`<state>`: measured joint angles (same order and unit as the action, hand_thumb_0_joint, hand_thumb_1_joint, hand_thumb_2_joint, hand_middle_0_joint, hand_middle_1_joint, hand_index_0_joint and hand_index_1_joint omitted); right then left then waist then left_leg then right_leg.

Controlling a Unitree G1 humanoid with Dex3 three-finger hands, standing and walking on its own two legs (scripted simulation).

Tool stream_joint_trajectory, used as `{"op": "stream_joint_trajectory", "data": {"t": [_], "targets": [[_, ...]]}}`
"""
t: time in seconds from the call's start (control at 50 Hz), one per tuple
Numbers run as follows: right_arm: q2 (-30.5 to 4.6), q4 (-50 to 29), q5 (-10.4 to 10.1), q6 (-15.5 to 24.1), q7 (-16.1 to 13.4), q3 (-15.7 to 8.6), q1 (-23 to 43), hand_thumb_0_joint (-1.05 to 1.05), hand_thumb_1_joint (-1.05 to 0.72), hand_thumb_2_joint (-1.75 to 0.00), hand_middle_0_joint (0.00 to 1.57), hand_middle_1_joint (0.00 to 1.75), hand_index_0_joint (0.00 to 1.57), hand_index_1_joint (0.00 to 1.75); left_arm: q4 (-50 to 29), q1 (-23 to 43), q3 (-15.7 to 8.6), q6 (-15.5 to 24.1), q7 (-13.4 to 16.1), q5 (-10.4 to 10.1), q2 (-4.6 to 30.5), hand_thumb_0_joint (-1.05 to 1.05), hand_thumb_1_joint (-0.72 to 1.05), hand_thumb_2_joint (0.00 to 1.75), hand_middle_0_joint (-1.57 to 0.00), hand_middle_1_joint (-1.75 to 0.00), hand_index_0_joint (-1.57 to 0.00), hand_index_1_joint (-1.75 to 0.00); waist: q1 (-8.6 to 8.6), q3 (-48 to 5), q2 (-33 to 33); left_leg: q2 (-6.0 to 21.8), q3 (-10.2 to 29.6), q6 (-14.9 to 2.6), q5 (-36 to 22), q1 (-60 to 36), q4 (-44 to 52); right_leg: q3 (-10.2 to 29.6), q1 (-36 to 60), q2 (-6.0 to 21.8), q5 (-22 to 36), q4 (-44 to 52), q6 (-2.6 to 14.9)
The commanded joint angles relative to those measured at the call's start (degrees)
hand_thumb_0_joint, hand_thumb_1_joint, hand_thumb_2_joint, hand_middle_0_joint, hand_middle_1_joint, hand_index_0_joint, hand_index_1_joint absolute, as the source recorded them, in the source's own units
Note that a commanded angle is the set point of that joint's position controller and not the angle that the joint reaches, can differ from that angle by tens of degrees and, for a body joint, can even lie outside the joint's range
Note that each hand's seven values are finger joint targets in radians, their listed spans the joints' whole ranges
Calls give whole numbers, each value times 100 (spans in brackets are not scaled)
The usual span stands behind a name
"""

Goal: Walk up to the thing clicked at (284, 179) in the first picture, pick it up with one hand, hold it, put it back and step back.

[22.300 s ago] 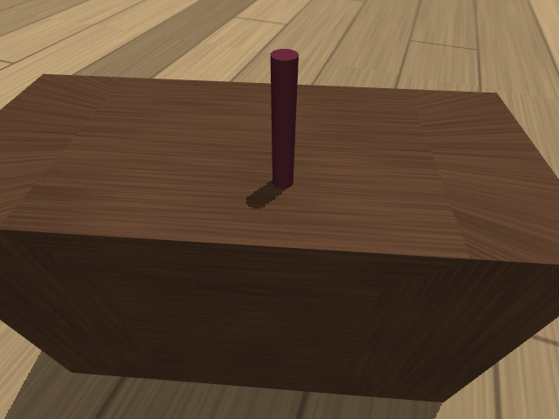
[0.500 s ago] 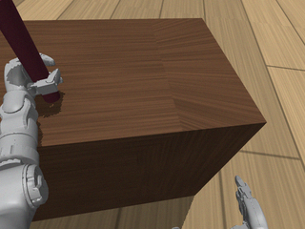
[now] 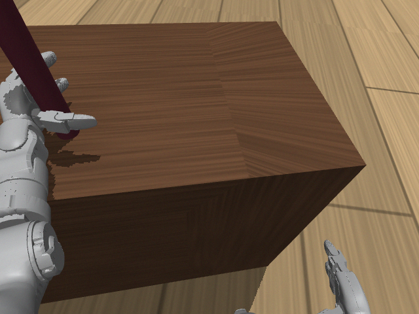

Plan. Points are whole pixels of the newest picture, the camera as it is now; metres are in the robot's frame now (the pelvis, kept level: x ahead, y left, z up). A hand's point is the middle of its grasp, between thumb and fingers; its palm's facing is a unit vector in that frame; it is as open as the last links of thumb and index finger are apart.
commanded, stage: withdraw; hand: left
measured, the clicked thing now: (37, 78) +0.50 +0.23 +0.19
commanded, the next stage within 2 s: rise in 0.34 s
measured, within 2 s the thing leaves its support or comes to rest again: neither
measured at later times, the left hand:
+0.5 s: hand out of the picture +0.48 +0.28 +0.26, palm faces +0.25 -0.97 -0.07, open 17.6 cm
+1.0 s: hand out of the picture +0.35 +0.35 +0.26, palm faces +0.54 -0.78 -0.32, open 17.5 cm
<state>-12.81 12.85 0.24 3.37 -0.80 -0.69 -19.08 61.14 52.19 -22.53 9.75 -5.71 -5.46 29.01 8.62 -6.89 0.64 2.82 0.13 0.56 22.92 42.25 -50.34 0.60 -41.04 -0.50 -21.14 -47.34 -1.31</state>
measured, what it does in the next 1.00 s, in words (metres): stands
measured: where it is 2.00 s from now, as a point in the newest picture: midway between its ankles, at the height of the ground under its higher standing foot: outside the picture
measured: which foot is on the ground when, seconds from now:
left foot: down 0.00-1.00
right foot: down 0.00-1.00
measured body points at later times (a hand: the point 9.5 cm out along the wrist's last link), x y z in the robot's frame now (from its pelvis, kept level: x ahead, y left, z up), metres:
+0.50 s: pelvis +0.01 +0.00 +0.02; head +0.03 +0.00 +0.47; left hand +0.46 +0.33 +0.26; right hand +0.16 -0.26 -0.03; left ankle +0.01 +0.12 -0.70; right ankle +0.02 -0.14 -0.70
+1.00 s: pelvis +0.01 +0.00 +0.03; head +0.01 -0.01 +0.48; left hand +0.31 +0.39 +0.28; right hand +0.18 -0.24 -0.04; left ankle +0.01 +0.12 -0.70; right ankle +0.02 -0.14 -0.70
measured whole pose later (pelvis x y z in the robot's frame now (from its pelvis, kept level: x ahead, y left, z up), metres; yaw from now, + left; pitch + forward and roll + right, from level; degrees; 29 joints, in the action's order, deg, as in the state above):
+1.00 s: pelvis +0.01 +0.00 +0.03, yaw +2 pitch +4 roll -1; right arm -13.3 26.9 -2.9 5.4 0.2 -3.1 -19.2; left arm 22.8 22.6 -25.8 2.8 -1.2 -1.9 34.1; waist -1.5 -5.2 3.0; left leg 1.1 0.3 0.4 18.0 21.6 -35.8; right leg -0.1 -20.3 1.3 -17.2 -33.6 -1.5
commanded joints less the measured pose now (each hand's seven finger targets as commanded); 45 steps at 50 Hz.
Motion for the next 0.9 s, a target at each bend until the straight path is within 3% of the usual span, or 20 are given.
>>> {"op": "stream_joint_trajectory", "data": {"t": [0.0,0.04,0.14,0.2,0.28,0.4,0.44,0.46,0.48,0.5,0.54,0.62,0.66,0.68,0.74,0.76,0.78,0.82,0.86,0.88], "targets": [[-718,-969,-46,269,-61,-380,25,0,53,-5,5,5,5,5,-1374,2783,-103,397,1,-39,1474,0,-61,3,-18,-11,-19,-10,2,-2458,541,-120,-21,-155,-1769,-1573,510,-146,1019,-101,1664,485,182],[-1025,-1107,-32,264,-98,-665,117,0,54,-5,5,5,5,5,-1358,2774,-187,361,52,-22,1638,0,-61,2,-9,-7,-10,-6,37,-2635,600,-121,-29,-150,-1755,-1726,497,-123,1006,-88,1642,525,176],[-863,-1261,-77,263,-110,-549,-19,0,53,-5,5,5,5,5,-2120,3185,-167,254,164,-7,1772,0,-61,1,-6,-5,-8,-4,-53,-3133,814,-112,-21,-107,-2489,-2176,498,-143,1474,-92,2270,518,178],[-745,-1045,-119,251,-111,-454,-1,0,54,-5,5,5,5,5,-2327,3280,-172,56,172,5,1876,0,-59,1,-6,-4,-8,-3,-188,-2851,951,-121,-34,-74,-2457,-2199,658,-162,1520,-103,2154,636,198],[-952,-762,-186,271,-157,-637,58,0,54,-5,5,5,5,5,-1935,2963,-407,-407,94,28,2317,0,-58,0,-6,-3,-8,-2,-328,-2345,742,-132,-54,-59,-2198,-1980,906,-178,1782,-104,1957,827,214],[-787,-307,-298,378,-166,-449,225,0,56,-4,5,5,5,5,-1295,2386,-200,-1041,-458,-59,2043,0,-55,0,-6,-1,-8,0,-442,-1732,348,-143,-87,-106,-2044,-1834,1205,-211,1883,-107,1800,1059,206],[-766,-378,-320,440,-183,-341,432,0,59,-5,5,5,5,5,-1292,2190,142,-1202,-700,-132,1594,0,-60,5,-6,-5,-6,-6,-364,-1639,118,-160,-107,-164,-1825,-1953,1280,-186,1731,-89,1656,1180,164],[-1104,-461,-273,430,-156,-652,400,0,61,-4,5,5,5,5,-1505,2053,73,-1040,-359,393,2429,0,-55,2,-5,-5,-6,-4,-494,-1393,119,-200,-147,-115,-1858,-1935,1326,-267,1665,-54,1744,1190,145],[-987,-187,-272,376,-119,-494,296,0,61,-4,5,5,5,5,-1499,2035,-149,-988,-266,377,2626,0,-53,2,-5,-5,-6,-4,-548,-1400,229,-226,-166,-115,-1777,-1961,1354,-265,1770,-38,1694,1219,145],[-895,-212,-279,361,-87,-378,247,0,61,-4,5,5,5,5,-1805,2300,-64,-941,-268,380,2560,0,-52,2,-5,-6,-6,-5,-565,-1481,227,-244,-179,-130,-1724,-2053,1374,-250,1838,-20,1674,1262,131],[-1051,-308,-295,385,-92,-679,225,0,61,-4,5,5,5,5,-2545,2641,-157,-843,-195,452,2842,0,-52,2,-5,-7,-6,-5,-533,-1943,266,-227,-155,-137,-1877,-2468,1400,-264,1994,-12,1813,1281,114],[-896,-55,-313,370,-72,-431,98,0,57,-5,5,5,5,5,-2055,1834,-484,-737,64,582,3183,0,-54,2,-5,-4,-5,-4,-663,-1625,136,-279,-178,-161,-1925,-2312,1519,-237,2245,64,1925,1346,86],[-726,2,-314,382,-48,-309,40,0,58,-5,5,5,5,5,-2932,2333,-537,-559,129,589,3389,0,-52,1,-4,-3,-5,-3,-674,-1971,627,-285,-199,-137,-2278,-2744,1470,-236,2233,92,2162,1366,103],[-917,120,-315,387,-42,-499,13,0,58,-5,5,5,5,5,-2397,1829,-567,-600,163,614,3287,0,-52,1,-5,-3,-5,-3,-666,-1904,547,-246,-157,-110,-2382,-2786,1519,-276,2204,61,2143,1369,132],[-592,265,-332,474,38,-263,319,0,58,-5,5,5,5,5,-3070,1564,-415,-470,252,559,2916,0,-51,1,-4,-2,-4,-2,-818,-1880,882,-225,-128,-61,-2534,-2965,1568,-320,2179,51,2101,1412,183],[-942,521,-320,454,10,-571,239,0,58,-5,5,5,5,5,-2589,1017,-499,-520,303,562,2881,0,-52,1,-4,-2,-4,-2,-764,-1744,753,-196,-109,-49,-2567,-2983,1606,-323,2107,37,2061,1439,196],[-659,483,-340,483,58,-342,305,0,59,-5,5,5,5,5,-3329,1122,-324,-452,312,527,2679,0,-51,2,-4,-2,-4,-2,-850,-1706,980,-172,-80,-4,-2718,-3077,1659,-369,2109,11,2059,1434,227],[-903,365,-321,518,56,-532,386,0,57,-5,5,5,5,5,-3424,498,-386,-422,369,507,2530,0,-52,1,-4,-2,-4,-2,-852,-1566,843,-118,-30,33,-2774,-3126,1719,-427,2114,-32,1921,1525,243],[-691,547,-343,529,64,-416,309,0,59,-4,5,5,5,5,-4229,-24,-393,-331,432,442,2348,0,-50,1,-4,-3,-4,-2,-956,-1387,835,-165,-69,12,-2446,-3068,1821,-426,2248,-11,1783,1611,246],[-945,403,-345,533,38,-638,319,0,58,-5,5,5,5,5,-4238,-593,-524,-343,465,420,2337,0,-51,1,-4,-3,-5,-3,-915,-1387,621,-159,-59,13,-2418,-3056,1876,-448,2341,-21,1795,1634,233]]}}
